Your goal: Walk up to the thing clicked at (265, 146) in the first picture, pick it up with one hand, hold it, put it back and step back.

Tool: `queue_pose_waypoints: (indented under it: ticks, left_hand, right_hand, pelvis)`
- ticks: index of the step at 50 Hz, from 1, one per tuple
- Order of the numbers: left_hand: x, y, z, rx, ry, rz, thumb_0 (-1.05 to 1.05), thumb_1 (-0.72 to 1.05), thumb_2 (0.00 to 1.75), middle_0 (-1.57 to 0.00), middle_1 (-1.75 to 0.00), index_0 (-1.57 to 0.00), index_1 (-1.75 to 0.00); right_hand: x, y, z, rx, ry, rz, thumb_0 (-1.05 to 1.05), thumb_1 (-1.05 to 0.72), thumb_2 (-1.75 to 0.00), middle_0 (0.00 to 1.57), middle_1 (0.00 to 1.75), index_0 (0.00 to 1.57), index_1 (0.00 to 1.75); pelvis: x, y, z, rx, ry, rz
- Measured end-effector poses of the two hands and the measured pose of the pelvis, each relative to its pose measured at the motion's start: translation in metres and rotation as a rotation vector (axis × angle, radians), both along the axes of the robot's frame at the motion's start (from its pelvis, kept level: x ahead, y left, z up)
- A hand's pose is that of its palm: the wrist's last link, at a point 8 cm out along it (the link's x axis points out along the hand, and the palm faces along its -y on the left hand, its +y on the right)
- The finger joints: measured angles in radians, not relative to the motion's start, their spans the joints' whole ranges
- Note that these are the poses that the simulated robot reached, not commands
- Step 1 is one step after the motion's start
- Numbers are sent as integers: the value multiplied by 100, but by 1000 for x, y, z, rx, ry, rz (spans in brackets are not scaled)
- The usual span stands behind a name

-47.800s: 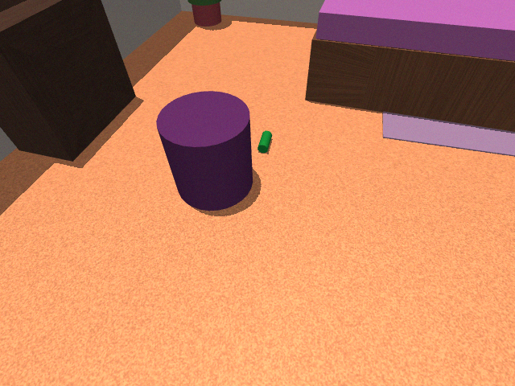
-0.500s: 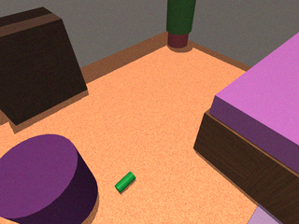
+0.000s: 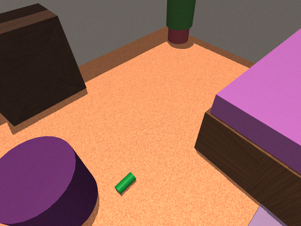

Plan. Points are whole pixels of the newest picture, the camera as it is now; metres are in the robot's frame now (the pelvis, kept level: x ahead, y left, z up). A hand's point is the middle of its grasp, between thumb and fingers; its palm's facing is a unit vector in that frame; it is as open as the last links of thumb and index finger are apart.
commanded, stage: stand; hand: left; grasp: from above
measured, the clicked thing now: (125, 182) +0.49 +0.21 -0.75
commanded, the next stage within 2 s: step back in 0.88 s
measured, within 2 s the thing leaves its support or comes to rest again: neither
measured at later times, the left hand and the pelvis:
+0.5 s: hand out of the picture +0.07 +0.25 -0.16, palm faces +0.01 -0.94 -0.34, open 7.3 cm; pelvis +0.00 +0.00 +0.00, yaw +0 degrees
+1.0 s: hand out of the picture +0.07 +0.26 -0.16, palm faces +0.02 -0.93 -0.36, open 7.3 cm; pelvis -0.02 +0.00 -0.01, yaw +0 degrees
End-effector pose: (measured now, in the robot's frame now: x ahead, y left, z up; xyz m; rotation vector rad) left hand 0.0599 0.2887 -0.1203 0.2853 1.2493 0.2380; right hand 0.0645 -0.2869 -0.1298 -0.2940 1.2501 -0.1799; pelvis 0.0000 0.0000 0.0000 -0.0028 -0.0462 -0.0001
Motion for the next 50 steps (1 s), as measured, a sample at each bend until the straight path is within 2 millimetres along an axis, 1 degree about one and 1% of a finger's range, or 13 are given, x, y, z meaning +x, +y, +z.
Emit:
queue_pose_waypoints:
  ticks: [6,12,28,44,46,50]
  left_hand:
    - [9,0,1,1,-17,-5,0,90,90,-21,-30,-21,-30]
    - [12,0,2,2,-24,-9,0,90,90,-21,-30,-21,-30]
    - [4,1,2,5,1,-17,0,91,90,-21,-30,-21,-30]
    - [7,1,2,4,-15,-32,0,91,90,-21,-30,-21,-30]
    - [7,3,2,2,-23,-17,0,90,90,-21,-30,-21,-30]
    - [6,15,0,19,-32,-14,0,90,90,-21,-30,-21,-30]
  right_hand:
    - [9,-2,2,-5,-17,5,1,-91,-90,20,30,20,30]
    - [13,-4,4,-8,-25,5,1,-91,-90,20,30,20,30]
    - [3,-6,3,-4,2,-5,1,-91,-90,20,30,20,30]
    - [0,-9,5,-8,-5,-9,1,-91,-90,20,30,20,30]
    - [1,-10,4,-7,-8,-14,1,-91,-90,20,30,20,30]
    - [0,-14,3,-25,-24,-19,1,-91,-90,20,30,21,30]
  pelvis:
    - [2,-1,0,0,2,1]
    - [3,-1,0,0,2,1]
    - [3,-3,1,1,7,-2]
    - [1,-3,1,2,4,-5]
    - [-2,-2,-1,-1,8,-4]
    - [-18,4,-6,-6,6,-1]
